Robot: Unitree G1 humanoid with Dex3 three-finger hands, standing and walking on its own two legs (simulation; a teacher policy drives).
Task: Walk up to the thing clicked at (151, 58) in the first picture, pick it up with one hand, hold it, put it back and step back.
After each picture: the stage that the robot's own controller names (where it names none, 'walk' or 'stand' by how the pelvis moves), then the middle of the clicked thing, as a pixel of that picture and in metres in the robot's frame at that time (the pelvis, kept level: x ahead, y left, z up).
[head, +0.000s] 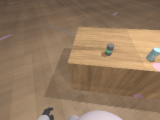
stand; (153, 54) +0.70 -0.56 -0.05
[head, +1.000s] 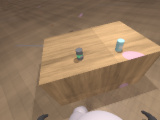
walk; (119, 45) +0.76 -0.18 -0.03
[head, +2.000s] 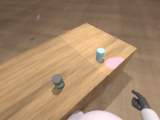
walk; (100, 55) +0.58 +0.04 -0.04
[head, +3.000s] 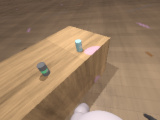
walk; (78, 45) +0.72 +0.19 +0.01
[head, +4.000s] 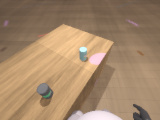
walk; (83, 54) +0.56 +0.15 -0.03
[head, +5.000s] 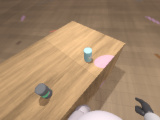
stand; (87, 55) +0.52 +0.14 -0.02
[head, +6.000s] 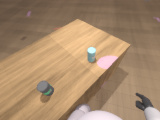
stand; (91, 54) +0.52 +0.12 -0.02
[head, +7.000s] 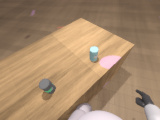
stand; (93, 54) +0.53 +0.10 -0.02
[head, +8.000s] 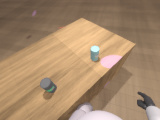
stand; (94, 53) +0.53 +0.09 -0.02
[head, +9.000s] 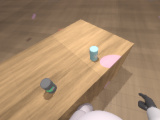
stand; (93, 53) +0.54 +0.10 -0.01
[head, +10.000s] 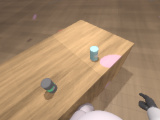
stand; (93, 53) +0.54 +0.09 -0.01
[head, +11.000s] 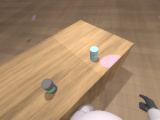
stand; (93, 53) +0.54 +0.10 -0.01
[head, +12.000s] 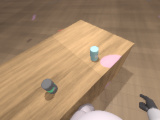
stand; (94, 53) +0.54 +0.09 -0.01
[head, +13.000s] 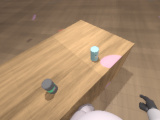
stand; (94, 54) +0.54 +0.09 -0.01
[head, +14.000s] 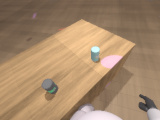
stand; (95, 54) +0.54 +0.08 -0.02
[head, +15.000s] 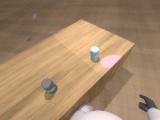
stand; (94, 53) +0.54 +0.09 -0.02
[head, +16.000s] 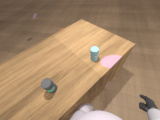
stand; (94, 53) +0.54 +0.09 -0.02
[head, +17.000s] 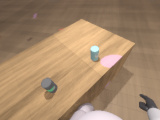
stand; (94, 53) +0.54 +0.09 -0.01
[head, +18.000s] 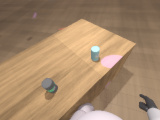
stand; (95, 53) +0.54 +0.08 -0.02
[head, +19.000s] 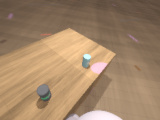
stand; (86, 60) +0.53 +0.10 -0.05
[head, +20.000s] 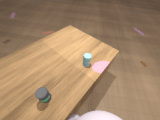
stand; (86, 60) +0.52 +0.08 -0.05
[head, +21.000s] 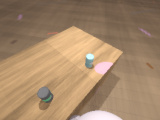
stand; (89, 60) +0.52 +0.05 -0.05
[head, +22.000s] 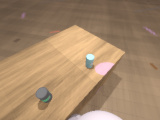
stand; (89, 61) +0.50 +0.07 -0.05
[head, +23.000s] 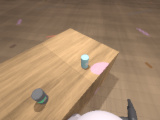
rise first; (84, 61) +0.50 +0.13 -0.04
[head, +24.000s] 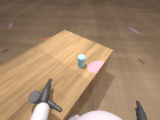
rise first; (81, 61) +0.52 +0.14 -0.05
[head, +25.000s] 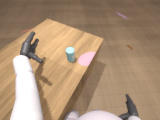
go down; (70, 54) +0.52 +0.14 -0.02
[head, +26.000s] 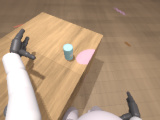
go down; (68, 52) +0.51 +0.14 +0.00
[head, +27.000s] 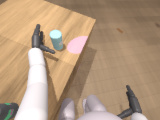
close in; (57, 40) +0.54 +0.16 +0.04
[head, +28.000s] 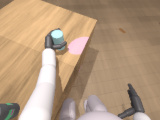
close; (58, 40) +0.54 +0.15 +0.04
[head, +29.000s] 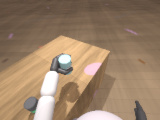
lift; (66, 65) +0.33 +0.17 +0.16
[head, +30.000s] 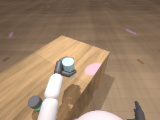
hold; (69, 67) +0.32 +0.16 +0.13
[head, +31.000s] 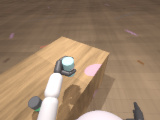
hold; (69, 67) +0.33 +0.16 +0.14
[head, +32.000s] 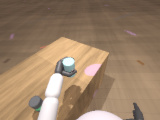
hold; (69, 68) +0.32 +0.16 +0.13
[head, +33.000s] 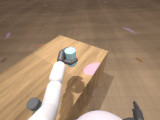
crouch; (71, 57) +0.40 +0.15 +0.15
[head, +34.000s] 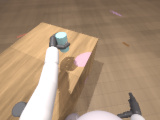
lower; (62, 42) +0.51 +0.16 +0.13
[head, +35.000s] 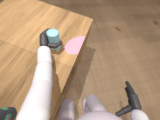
lower; (54, 40) +0.55 +0.16 +0.05
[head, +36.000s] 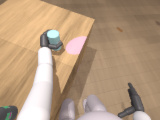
lower; (54, 40) +0.54 +0.16 +0.04
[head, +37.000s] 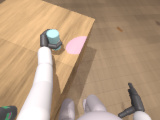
lower; (54, 40) +0.54 +0.16 +0.04
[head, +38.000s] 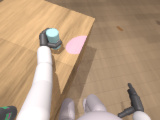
lower; (54, 39) +0.54 +0.17 +0.05
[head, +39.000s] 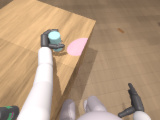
open; (56, 42) +0.54 +0.16 +0.04
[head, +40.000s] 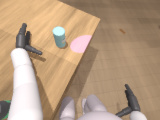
rise; (59, 37) +0.54 +0.16 +0.05
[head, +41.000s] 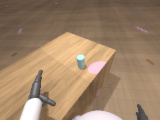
sink last; (80, 61) +0.51 +0.15 -0.02
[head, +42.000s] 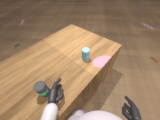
stand; (85, 54) +0.55 +0.13 +0.00
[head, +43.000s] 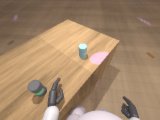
stand; (82, 51) +0.55 +0.14 +0.01
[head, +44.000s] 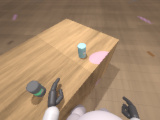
stand; (82, 50) +0.55 +0.14 +0.01
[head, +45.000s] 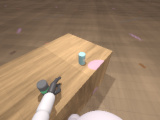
stand; (81, 58) +0.60 +0.12 -0.04
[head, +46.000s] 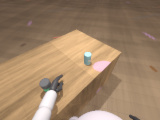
stand; (87, 58) +0.58 +0.08 -0.05
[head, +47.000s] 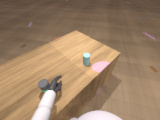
stand; (86, 59) +0.57 +0.08 -0.06
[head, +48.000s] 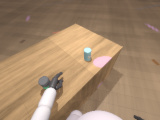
walk; (87, 54) +0.58 +0.08 -0.05
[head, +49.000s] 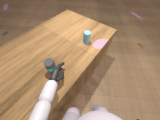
walk; (86, 37) +0.72 +0.04 -0.03
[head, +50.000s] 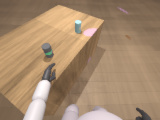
walk; (78, 26) +0.89 +0.15 -0.03
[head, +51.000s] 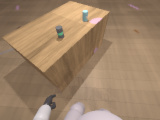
walk; (85, 16) +1.15 +0.14 -0.03
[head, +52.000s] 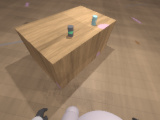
stand; (94, 20) +1.21 +0.05 -0.03
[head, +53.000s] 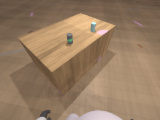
stand; (93, 27) +1.17 +0.05 -0.06
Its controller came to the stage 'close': yes
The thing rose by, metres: 0.21
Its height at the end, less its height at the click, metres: +0.00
